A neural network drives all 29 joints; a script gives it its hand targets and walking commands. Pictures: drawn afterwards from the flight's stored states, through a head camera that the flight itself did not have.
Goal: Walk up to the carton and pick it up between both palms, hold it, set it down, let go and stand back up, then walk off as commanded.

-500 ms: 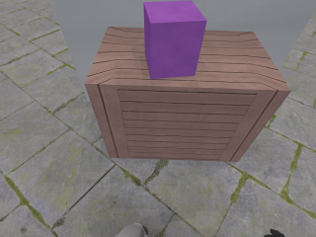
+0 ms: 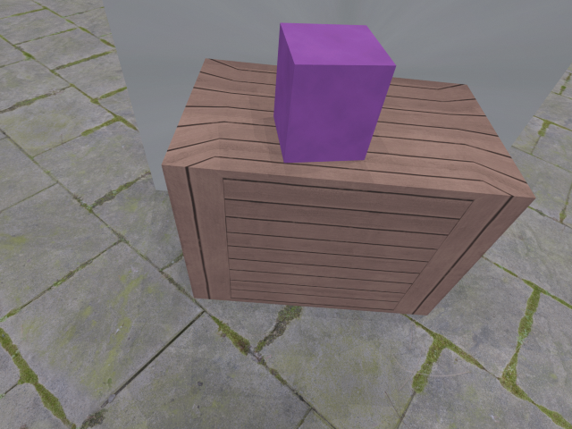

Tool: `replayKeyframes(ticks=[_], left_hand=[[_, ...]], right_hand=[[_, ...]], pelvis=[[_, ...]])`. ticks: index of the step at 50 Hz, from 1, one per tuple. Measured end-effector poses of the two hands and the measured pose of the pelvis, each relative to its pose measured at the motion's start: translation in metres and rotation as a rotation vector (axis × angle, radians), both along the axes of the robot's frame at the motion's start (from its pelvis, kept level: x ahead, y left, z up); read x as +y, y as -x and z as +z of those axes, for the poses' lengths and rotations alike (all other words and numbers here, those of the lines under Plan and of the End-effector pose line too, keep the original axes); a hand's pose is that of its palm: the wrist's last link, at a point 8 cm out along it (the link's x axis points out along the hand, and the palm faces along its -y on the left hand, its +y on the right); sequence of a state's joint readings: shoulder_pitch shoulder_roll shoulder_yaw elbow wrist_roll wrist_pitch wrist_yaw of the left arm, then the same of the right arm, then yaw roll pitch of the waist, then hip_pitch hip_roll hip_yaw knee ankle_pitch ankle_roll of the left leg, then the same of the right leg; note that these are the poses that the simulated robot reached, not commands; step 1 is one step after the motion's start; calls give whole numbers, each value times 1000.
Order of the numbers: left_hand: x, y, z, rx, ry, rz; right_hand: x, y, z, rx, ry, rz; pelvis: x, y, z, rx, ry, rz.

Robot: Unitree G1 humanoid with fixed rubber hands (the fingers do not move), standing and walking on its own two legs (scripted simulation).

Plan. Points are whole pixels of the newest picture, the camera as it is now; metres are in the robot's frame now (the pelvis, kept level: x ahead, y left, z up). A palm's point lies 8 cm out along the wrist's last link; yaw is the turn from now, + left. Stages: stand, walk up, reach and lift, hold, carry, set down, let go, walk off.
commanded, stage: walk off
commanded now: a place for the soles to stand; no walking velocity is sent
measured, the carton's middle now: (324, 95) +0.84 -0.02 +0.03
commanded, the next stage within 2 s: stand in 1.02 s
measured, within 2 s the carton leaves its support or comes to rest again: neither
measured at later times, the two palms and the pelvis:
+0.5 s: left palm out of the picture +0.06 +0.27 -0.10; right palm out of the picture +0.14 -0.34 -0.10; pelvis +0.01 -0.04 -0.01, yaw +0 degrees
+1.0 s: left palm out of the picture +0.07 +0.27 -0.11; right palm out of the picture +0.15 -0.33 -0.09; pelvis +0.01 -0.04 -0.01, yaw +1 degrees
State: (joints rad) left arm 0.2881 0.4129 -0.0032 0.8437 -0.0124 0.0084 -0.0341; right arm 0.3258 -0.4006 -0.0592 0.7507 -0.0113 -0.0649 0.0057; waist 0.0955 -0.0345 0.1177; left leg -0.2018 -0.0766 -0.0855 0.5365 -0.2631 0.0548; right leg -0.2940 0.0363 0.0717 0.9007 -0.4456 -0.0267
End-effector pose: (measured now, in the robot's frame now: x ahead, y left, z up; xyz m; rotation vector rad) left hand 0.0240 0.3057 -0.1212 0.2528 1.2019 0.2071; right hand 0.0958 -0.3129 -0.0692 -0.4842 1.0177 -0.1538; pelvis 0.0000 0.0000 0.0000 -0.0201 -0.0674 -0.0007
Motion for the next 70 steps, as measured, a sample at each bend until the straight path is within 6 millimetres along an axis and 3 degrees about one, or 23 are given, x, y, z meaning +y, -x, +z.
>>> replayKeyframes(ticks=[5,10,16,23,32,36,45,60,70], left_hand=[[1,-33,2,-47,-11,-15],[-6,-51,9,-85,-43,-15],[-21,-48,11,-81,-97,-12],[-39,-41,21,-85,-96,8],[-36,-40,7,-113,-51,4],[-40,-40,2,-121,-28,1],[-36,-41,9,-104,-48,1],[-29,-70,14,-136,-63,-4],[-31,-66,15,-104,-73,8]], right_hand=[[-6,-4,3,18,19,-7],[-13,-10,-5,21,1,-8],[-30,-32,-27,-7,-39,-4],[-32,-46,-35,-35,-93,-2],[-16,-35,-26,-37,-80,7],[-18,-35,-19,-42,-55,30],[-27,-45,-21,-39,-49,40],[-6,-62,-26,-49,-92,47],[-8,-77,-23,-75,-100,60]], pelvis=[[-3,-10,2,11,-2,0],[-13,-15,0,-1,-16,-1],[-35,-16,-12,-14,-35,-5],[-44,-14,-10,-15,-43,6],[-38,-5,-10,-20,-45,13],[-39,-2,-9,-23,-45,13],[-39,-8,-9,-16,-46,14],[-35,-18,-8,-7,-40,13],[-39,-20,-6,-6,-47,13]])
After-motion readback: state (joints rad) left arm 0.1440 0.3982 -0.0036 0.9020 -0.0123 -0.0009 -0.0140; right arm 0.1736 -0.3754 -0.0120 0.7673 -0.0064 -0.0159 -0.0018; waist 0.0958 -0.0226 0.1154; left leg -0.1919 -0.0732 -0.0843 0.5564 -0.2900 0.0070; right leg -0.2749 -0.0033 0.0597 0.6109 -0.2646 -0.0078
